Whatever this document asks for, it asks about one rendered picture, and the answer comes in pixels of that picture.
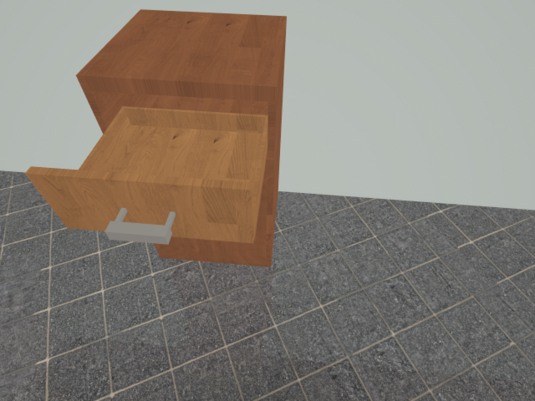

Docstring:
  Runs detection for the handle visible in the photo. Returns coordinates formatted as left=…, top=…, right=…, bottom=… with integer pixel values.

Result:
left=105, top=208, right=176, bottom=245

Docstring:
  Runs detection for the drawer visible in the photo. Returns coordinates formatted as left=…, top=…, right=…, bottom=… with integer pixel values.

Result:
left=25, top=106, right=268, bottom=243

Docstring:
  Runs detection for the cabinet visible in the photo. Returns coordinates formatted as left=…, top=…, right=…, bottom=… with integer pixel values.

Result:
left=76, top=9, right=287, bottom=267

